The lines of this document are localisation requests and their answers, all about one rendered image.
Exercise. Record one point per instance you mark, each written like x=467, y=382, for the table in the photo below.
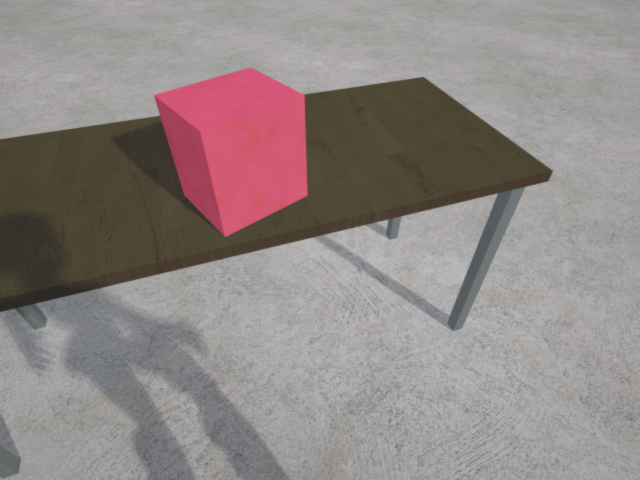
x=90, y=207

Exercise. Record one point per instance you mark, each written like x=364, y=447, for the carton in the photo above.
x=238, y=142

